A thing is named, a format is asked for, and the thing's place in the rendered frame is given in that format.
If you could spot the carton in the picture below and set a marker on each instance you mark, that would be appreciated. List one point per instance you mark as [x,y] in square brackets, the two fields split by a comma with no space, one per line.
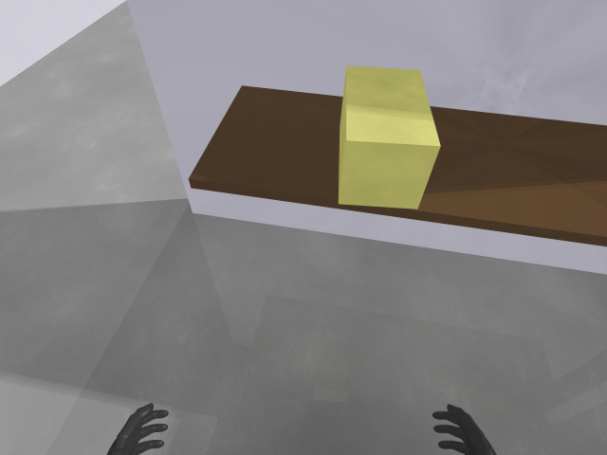
[388,139]

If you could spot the table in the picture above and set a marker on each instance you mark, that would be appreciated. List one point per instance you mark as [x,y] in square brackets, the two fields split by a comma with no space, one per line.
[531,176]

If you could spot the robot left hand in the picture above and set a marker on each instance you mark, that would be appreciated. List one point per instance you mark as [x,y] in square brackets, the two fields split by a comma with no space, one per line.
[127,440]

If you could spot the robot right hand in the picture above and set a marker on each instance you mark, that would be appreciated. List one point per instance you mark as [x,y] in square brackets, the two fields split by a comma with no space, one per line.
[475,442]

